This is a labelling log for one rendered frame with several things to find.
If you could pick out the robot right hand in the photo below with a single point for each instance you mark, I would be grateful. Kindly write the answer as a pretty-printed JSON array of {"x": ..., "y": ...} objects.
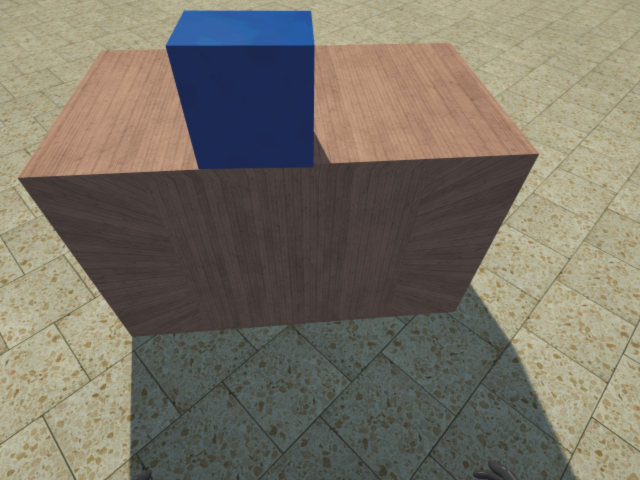
[{"x": 498, "y": 472}]

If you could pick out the carton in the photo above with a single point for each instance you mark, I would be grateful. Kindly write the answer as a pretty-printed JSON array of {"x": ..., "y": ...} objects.
[{"x": 245, "y": 80}]

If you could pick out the pedestal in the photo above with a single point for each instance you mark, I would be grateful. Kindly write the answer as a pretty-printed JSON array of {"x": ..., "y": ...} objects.
[{"x": 416, "y": 166}]

